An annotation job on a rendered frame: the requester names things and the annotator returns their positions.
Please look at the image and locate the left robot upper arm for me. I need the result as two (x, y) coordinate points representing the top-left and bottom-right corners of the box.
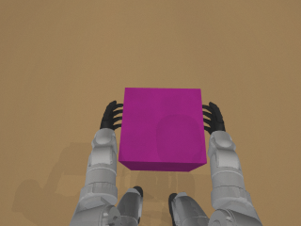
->
(70, 204), (123, 226)

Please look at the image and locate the robot right forearm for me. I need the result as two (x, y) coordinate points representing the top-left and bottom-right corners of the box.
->
(207, 130), (262, 224)

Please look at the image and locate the robot left hand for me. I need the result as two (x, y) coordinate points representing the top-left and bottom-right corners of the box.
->
(100, 100), (123, 131)

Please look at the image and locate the right robot upper arm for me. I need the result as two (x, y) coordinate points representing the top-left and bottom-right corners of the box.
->
(208, 208), (262, 226)

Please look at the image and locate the robot right foot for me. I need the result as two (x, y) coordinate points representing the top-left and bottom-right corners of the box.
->
(168, 193), (179, 226)

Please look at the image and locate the robot left foot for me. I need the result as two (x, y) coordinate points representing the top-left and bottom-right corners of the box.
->
(133, 186), (143, 225)

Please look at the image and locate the robot left forearm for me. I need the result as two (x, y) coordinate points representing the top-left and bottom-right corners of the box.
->
(69, 128), (118, 226)

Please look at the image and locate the carton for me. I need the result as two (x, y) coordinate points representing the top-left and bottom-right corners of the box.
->
(118, 88), (207, 172)

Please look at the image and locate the robot foot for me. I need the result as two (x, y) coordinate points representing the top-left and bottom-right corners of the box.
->
(168, 193), (179, 226)
(133, 186), (143, 225)

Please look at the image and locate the robot right hand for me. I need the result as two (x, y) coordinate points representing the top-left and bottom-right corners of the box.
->
(202, 102), (226, 135)

